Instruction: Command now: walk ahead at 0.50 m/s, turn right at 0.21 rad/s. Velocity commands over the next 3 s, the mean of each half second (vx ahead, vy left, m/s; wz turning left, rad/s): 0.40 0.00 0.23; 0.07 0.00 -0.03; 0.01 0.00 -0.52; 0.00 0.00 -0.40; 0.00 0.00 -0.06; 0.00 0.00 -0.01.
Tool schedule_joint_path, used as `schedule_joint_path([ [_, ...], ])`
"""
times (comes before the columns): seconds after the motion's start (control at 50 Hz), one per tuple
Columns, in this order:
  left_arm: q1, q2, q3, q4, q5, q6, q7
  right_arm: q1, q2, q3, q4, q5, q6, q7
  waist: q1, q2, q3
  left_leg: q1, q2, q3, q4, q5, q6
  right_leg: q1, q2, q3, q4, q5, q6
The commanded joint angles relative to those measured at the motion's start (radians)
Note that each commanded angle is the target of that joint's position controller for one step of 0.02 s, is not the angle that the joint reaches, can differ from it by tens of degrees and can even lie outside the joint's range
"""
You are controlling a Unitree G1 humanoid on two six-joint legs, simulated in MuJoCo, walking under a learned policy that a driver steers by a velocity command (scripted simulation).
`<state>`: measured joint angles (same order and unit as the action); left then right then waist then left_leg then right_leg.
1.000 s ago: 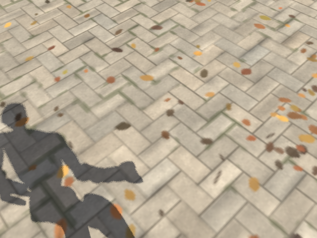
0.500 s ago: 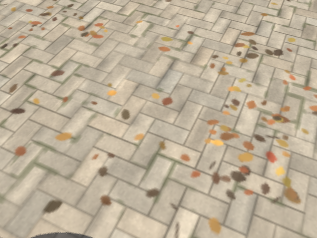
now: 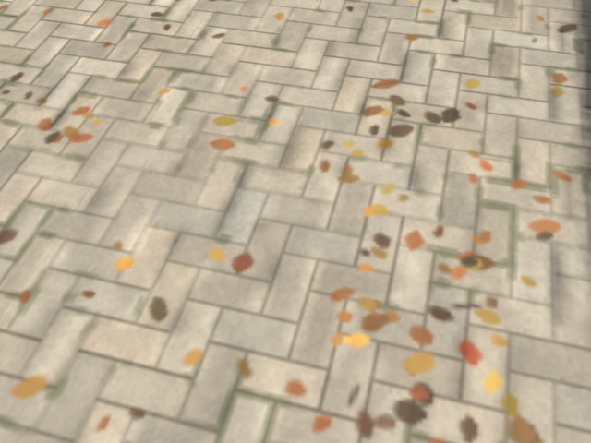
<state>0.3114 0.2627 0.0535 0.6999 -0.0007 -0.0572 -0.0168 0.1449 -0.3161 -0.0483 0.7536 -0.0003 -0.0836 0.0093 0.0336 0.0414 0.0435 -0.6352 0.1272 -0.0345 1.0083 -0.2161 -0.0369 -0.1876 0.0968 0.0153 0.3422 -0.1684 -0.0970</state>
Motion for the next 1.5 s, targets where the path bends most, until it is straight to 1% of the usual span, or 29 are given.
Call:
schedule_joint_path([
  [0.02,-0.034,0.161,0.041,-0.05,-0.002,-0.024,0.016,-0.017,-0.054,-0.012,-0.052,-0.006,0.001,0.0,-0.018,-0.082,-0.032,-0.016,0.009,-0.005,-0.155,0.187,-0.021,0.011,-0.249,0.166,-0.174,0.263,-0.161],
  [0.1,0.015,0.174,0.039,-0.003,-0.002,-0.027,0.019,-0.118,-0.029,0.001,-0.066,0.016,-0.007,0.019,0.036,-0.096,0.007,0.029,-0.026,0.024,-0.363,0.386,0.0,0.038,-0.252,0.09,-0.199,0.161,-0.12],
  [0.2,0.066,0.185,0.047,0.061,-0.004,-0.014,0.02,-0.192,-0.041,0.002,-0.112,0.024,-0.009,0.05,0.057,-0.083,0.045,-0.07,-0.056,0.009,-0.453,0.265,0.07,0.25,-0.336,0.059,-0.139,0.248,-0.097],
  [0.28,-0.005,0.209,0.051,0.049,0.003,0.014,0.041,0.02,-0.112,-0.036,-0.076,0.001,-0.007,0.056,-0.072,-0.116,-0.106,0.231,-0.179,0.11,-0.487,0.159,0.139,0.289,-0.286,-0.035,0.199,0.867,-0.016],
  [0.3,-0.005,0.198,0.044,0.032,0.008,0.016,0.053,0.136,-0.166,-0.059,-0.058,-0.003,-0.007,0.046,-0.128,-0.081,-0.189,0.46,-0.148,0.044,-0.497,0.33,0.172,0.153,-0.237,-0.071,0.429,0.79,0.036],
  [0.32,0.1,0.119,0.017,-0.009,0.029,-0.003,0.05,0.214,-0.284,-0.082,-0.072,-0.019,-0.005,0.037,-0.086,0.138,-0.347,0.876,0.131,-0.378,-0.449,0.609,0.35,-0.247,-0.085,-0.093,0.86,0.233,0.126],
  [0.34,0.123,0.108,0.001,0.008,0.038,-0.024,0.035,0.23,-0.219,-0.064,-0.077,-0.005,-0.001,0.036,-0.098,0.191,-0.508,1.038,0.25,-0.7,-0.569,0.721,0.46,-0.425,0.027,0.061,1.061,-0.447,0.153],
  [0.36,0.067,0.185,0.019,0.001,0.001,-0.035,0.019,0.188,-0.174,-0.052,-0.093,0.002,0.01,0.031,-0.115,0.091,-0.449,0.969,0.207,-0.561,-0.565,0.652,0.409,-0.47,-0.054,0.142,1.106,-0.417,0.137],
  [0.38,-0.014,0.182,0.016,-0.025,-0.013,-0.037,0.018,0.132,-0.145,-0.047,-0.104,0.011,0.019,0.026,-0.105,0.024,-0.312,0.823,0.161,-0.432,-0.577,0.631,0.368,-0.498,-0.097,0.111,1.05,-0.366,0.13],
  [0.4,-0.065,0.179,0.018,-0.033,-0.002,-0.031,0.028,0.087,-0.13,-0.043,-0.111,0.015,0.028,0.021,-0.082,-0.052,-0.194,0.661,0.121,-0.35,-0.607,0.641,0.342,-0.505,-0.126,0.082,0.977,-0.323,0.135],
  [0.44,-0.052,0.173,0.024,-0.041,0.011,-0.002,0.042,0.045,-0.122,-0.039,-0.129,-0.001,0.038,0.013,-0.022,-0.021,-0.132,0.448,0.065,-0.292,-0.664,0.641,0.322,-0.391,-0.149,0.076,0.863,-0.266,0.145],
  [0.56,-0.059,0.123,0.011,-0.035,0.019,0.027,0.065,0.033,-0.162,-0.058,-0.128,0.013,0.067,-0.021,-0.008,0.037,-0.2,0.364,0.003,-0.235,-0.643,0.627,0.283,-0.324,-0.104,0.068,0.589,-0.076,0.204],
  [0.72,-0.137,0.105,0.007,-0.028,0.008,0.007,0.029,0.03,-0.062,-0.004,-0.071,-0.017,0.071,-0.013,-0.039,0.078,-0.149,0.383,0.028,-0.212,-0.587,0.36,0.227,-0.117,-0.124,0.043,0.193,0.077,0.134],
  [0.76,-0.158,0.165,0.017,-0.049,0.023,-0.001,0.034,0.094,-0.058,0.001,-0.051,-0.027,0.056,-0.012,-0.065,0.005,-0.135,0.375,-0.047,-0.185,-0.526,0.205,0.144,-0.013,-0.198,0.147,0.09,0.437,0.073],
  [0.78,-0.184,0.24,0.035,-0.062,0.022,0.006,0.039,0.187,-0.073,-0.006,-0.041,-0.037,0.049,-0.013,-0.138,-0.125,-0.153,0.331,-0.134,-0.112,-0.474,0.025,0.101,0.048,-0.267,0.225,0.136,0.584,-0.001],
  [0.82,-0.153,0.163,0.027,-0.049,0.002,0.03,0.033,0.11,-0.072,-0.005,-0.053,-0.032,0.064,-0.029,-0.083,-0.209,-0.151,0.332,-0.173,-0.017,-0.422,-0.101,0.036,-0.005,-0.296,0.335,0.088,0.357,-0.083],
  [0.94,-0.166,0.188,0.048,-0.08,-0.012,0.053,0.04,0.088,-0.047,-0.024,-0.069,-0.01,0.101,-0.037,-0.071,-0.227,-0.164,0.362,-0.18,0.0,-0.443,-0.1,0.055,-0.044,-0.268,0.41,0.106,0.34,-0.075],
  [1.0,-0.195,0.154,0.046,-0.118,-0.027,0.068,0.043,0.083,-0.108,-0.052,-0.065,-0.014,0.103,-0.036,-0.046,-0.01,-0.143,0.475,-0.042,-0.104,-0.568,0.164,0.128,-0.213,-0.115,0.227,0.249,0.174,0.027],
  [1.04,-0.179,0.144,0.048,-0.124,-0.008,0.068,0.031,0.07,-0.125,-0.06,-0.081,-0.024,0.102,-0.044,-0.051,0.162,-0.116,0.571,0.22,-0.312,-0.639,0.496,0.288,-0.402,-0.037,0.078,0.493,-0.309,0.104],
  [1.06,-0.183,0.169,0.061,-0.123,-0.005,0.069,0.026,0.068,-0.111,-0.053,-0.096,-0.024,0.097,-0.051,-0.06,0.103,-0.111,0.587,0.287,-0.342,-0.642,0.618,0.345,-0.457,-0.069,0.086,0.681,-0.422,0.127],
  [1.1,-0.161,0.15,0.064,-0.109,-0.019,0.085,0.025,0.008,-0.106,-0.053,-0.111,-0.009,0.088,-0.058,-0.027,0.007,-0.069,0.608,0.24,-0.23,-0.622,0.632,0.303,-0.517,-0.109,0.106,0.759,-0.373,0.153],
  [1.2,-0.247,0.084,0.033,-0.156,-0.031,0.089,0.0,0.044,-0.144,-0.073,-0.085,0.002,0.115,-0.058,-0.087,0.107,-0.084,0.64,0.134,-0.007,-0.609,0.67,0.233,-0.386,-0.114,-0.027,0.502,-0.205,0.174],
  [1.28,-0.202,0.122,0.054,-0.159,-0.025,0.097,-0.016,0.039,-0.168,-0.081,-0.073,0.029,0.109,-0.048,-0.063,0.132,-0.109,0.599,0.147,0.05,-0.532,0.614,0.196,-0.198,-0.08,-0.1,0.263,-0.106,0.123],
  [1.32,-0.081,0.177,0.083,-0.134,-0.016,0.099,0.001,0.067,-0.132,-0.072,-0.054,0.034,0.082,-0.037,0.0,0.048,-0.155,0.457,0.075,0.144,-0.313,0.507,0.098,0.07,-0.063,-0.052,0.058,0.168,0.047],
  [1.34,-0.016,0.295,0.111,-0.146,-0.011,0.098,0.022,0.06,-0.079,-0.053,-0.089,-0.019,0.072,-0.032,0.008,-0.198,-0.202,0.161,-0.021,0.182,-0.024,-0.024,0.003,0.311,-0.298,0.288,0.068,0.627,-0.063],
  [1.36,-0.021,0.339,0.107,-0.161,0.025,0.082,0.018,0.029,-0.059,-0.041,-0.124,-0.036,0.067,-0.03,0.011,-0.303,-0.304,0.003,-0.148,0.042,0.198,-0.511,-0.034,0.313,-0.516,0.587,0.065,0.754,-0.301],
  [1.38,-0.044,0.27,0.089,-0.159,0.02,0.065,0.008,-0.007,-0.111,-0.056,-0.115,-0.012,0.075,-0.029,0.041,-0.155,-0.288,-0.008,-0.105,-0.049,0.268,-0.481,-0.035,0.246,-0.483,0.505,0.031,0.585,-0.299],
  [1.42,-0.152,0.214,0.073,-0.151,-0.007,0.057,0.016,-0.009,-0.112,-0.063,-0.095,-0.001,0.088,-0.044,-0.02,-0.093,-0.143,-0.008,-0.074,-0.048,0.182,-0.308,-0.022,0.091,-0.342,0.348,0.002,0.291,-0.165],
  [1.5,-0.206,0.198,0.063,-0.158,-0.001,0.071,0.037,0.034,-0.088,-0.062,-0.085,-0.01,0.095,-0.05,-0.058,-0.165,-0.133,0.11,-0.116,-0.028,0.066,-0.16,-0.051,-0.05,-0.255,0.289,-0.02,0.214,-0.133],
])
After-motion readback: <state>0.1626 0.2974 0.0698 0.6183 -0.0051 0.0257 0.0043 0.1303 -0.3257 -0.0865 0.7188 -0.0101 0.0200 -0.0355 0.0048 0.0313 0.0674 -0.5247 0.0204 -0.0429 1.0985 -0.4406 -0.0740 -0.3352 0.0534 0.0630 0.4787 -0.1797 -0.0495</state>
